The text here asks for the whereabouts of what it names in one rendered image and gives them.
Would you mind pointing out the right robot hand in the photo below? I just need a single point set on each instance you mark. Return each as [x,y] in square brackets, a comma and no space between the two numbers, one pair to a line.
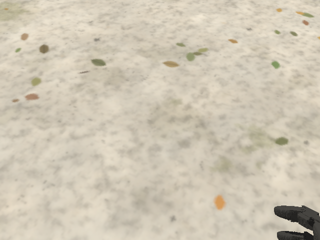
[304,216]

